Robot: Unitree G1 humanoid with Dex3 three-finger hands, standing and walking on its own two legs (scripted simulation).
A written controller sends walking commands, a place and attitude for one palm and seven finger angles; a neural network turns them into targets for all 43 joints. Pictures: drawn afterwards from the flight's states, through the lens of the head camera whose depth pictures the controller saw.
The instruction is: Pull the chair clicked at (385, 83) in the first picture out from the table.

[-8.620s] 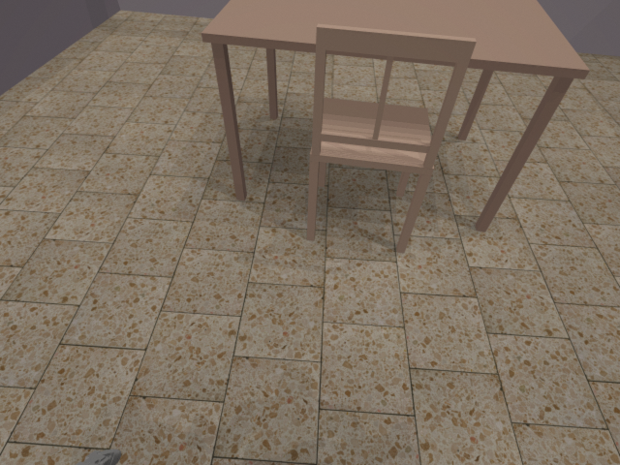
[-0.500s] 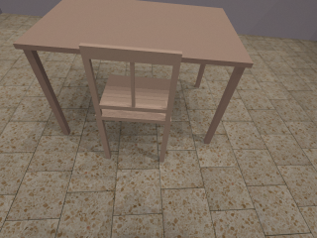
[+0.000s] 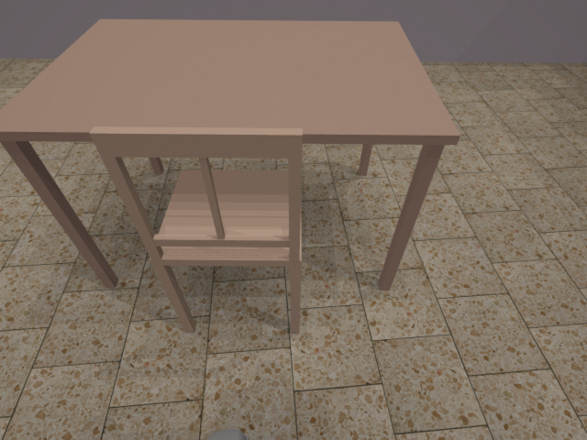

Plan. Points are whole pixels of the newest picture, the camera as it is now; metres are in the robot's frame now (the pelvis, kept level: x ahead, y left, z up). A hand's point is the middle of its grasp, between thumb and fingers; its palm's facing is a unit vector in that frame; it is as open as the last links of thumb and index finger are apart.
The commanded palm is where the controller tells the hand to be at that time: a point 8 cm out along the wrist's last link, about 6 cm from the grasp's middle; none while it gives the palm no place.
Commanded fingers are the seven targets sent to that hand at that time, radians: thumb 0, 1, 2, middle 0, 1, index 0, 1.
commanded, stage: take the last steps up to it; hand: left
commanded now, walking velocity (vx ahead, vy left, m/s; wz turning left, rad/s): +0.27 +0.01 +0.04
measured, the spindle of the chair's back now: (213, 200) +0.63 +0.22 -0.10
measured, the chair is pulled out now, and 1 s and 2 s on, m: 0.00 0.00 0.00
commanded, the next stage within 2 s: come to a stop and stand still in 0.32 s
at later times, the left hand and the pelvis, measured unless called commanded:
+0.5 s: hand (168, 417) +0.20 +0.22 -0.18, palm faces +0.04 -0.98 -0.19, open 7.3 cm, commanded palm none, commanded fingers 0.00 0.90 0.90 -0.20 -0.30 -0.20 -0.30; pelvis +0.17 +0.04 +0.00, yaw -1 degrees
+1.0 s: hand (159, 391) +0.24 +0.25 -0.19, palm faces +0.05 -0.98 -0.22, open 7.4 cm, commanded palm none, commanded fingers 0.00 0.90 0.90 -0.20 -0.30 -0.20 -0.30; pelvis +0.18 +0.06 -0.01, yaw +0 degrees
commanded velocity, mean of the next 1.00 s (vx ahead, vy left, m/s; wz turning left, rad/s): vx -0.02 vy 0.01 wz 0.00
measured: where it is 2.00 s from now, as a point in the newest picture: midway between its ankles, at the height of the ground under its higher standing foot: outside the picture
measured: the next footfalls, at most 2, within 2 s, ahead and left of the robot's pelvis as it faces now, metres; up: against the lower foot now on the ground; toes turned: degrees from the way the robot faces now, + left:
left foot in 0.20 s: +0.19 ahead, +0.14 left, +0.00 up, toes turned +6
right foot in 0.56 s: +0.28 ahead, -0.09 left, +0.00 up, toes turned -6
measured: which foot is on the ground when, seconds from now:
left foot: up 0.00-0.18, down 0.20-0.64, up 0.66-0.90, down 0.92-1.00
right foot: down 0.00-0.20, up 0.22-0.54, down 0.56-0.92, up 0.94-1.00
